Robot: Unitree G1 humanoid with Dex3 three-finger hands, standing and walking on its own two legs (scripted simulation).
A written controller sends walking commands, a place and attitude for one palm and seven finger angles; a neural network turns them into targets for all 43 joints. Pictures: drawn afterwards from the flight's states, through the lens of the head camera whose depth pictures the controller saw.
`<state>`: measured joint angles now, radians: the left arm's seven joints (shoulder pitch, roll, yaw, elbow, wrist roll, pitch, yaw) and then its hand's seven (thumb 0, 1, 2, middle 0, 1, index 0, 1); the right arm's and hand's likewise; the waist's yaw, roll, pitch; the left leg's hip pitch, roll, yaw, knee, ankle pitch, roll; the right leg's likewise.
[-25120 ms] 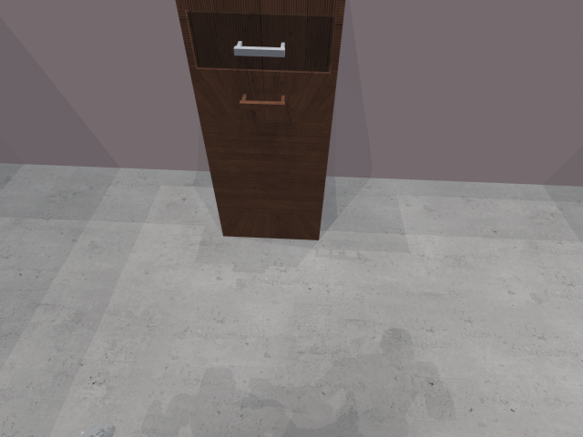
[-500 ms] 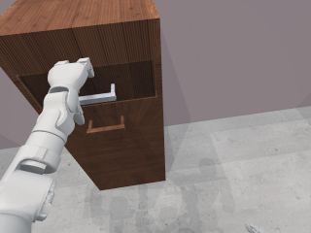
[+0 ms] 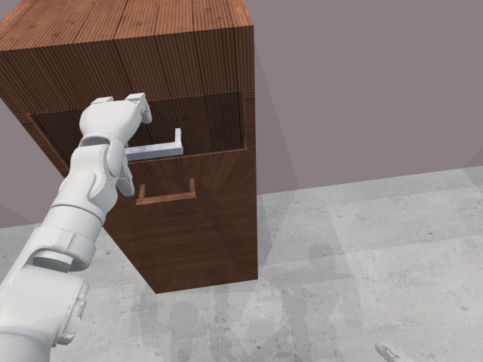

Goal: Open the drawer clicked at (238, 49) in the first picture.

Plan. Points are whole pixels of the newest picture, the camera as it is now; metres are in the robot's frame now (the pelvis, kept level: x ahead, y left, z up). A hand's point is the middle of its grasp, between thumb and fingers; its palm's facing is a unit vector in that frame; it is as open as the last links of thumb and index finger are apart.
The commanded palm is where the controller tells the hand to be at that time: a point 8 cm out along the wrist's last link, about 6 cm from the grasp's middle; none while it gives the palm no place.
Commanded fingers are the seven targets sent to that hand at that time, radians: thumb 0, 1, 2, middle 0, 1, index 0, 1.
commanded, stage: lower the fingers behind the handle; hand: left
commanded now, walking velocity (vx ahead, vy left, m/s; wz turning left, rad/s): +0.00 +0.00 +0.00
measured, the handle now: (147, 144) +0.49 +0.21 +0.09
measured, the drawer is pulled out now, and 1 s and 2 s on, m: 0.00 0.00 0.00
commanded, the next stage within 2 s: close the thumb around the handle in 1.42 s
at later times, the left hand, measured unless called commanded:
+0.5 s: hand (134, 154) +0.45 +0.22 +0.11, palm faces +0.01 -0.03 -1.00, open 13.9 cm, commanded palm +0.42 +0.23 +0.16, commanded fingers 0.00 -0.50 0.30 -0.30 -1.20 -0.30 -1.20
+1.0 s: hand (136, 167) +0.44 +0.22 +0.08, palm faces +0.02 -0.02 -1.00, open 13.9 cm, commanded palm +0.41 +0.23 +0.13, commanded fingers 0.00 -0.50 0.30 -0.30 -1.20 -0.30 -1.20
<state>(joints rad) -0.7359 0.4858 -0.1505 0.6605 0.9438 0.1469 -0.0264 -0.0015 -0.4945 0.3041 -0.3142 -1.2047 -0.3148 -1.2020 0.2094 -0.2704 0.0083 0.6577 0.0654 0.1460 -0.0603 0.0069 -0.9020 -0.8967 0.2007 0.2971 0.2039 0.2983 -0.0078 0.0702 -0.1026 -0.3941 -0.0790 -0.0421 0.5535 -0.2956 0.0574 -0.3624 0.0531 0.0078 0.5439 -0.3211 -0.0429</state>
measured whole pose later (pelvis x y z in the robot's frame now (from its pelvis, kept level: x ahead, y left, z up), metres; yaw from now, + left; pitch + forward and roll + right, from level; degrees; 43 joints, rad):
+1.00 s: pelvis -0.01 +0.00 -0.01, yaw -2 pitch +11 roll +0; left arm -0.68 0.45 -0.11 0.80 1.01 0.09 0.18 0.00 -0.49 0.30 -0.26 -1.21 -0.32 -1.20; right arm 0.28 -0.27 -0.02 0.67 0.05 0.13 -0.05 0.01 -0.90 -0.90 0.20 0.30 0.20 0.30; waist -0.04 0.05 -0.14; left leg -0.48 -0.06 -0.02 0.61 -0.31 0.05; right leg -0.46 0.07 0.03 0.60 -0.32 -0.04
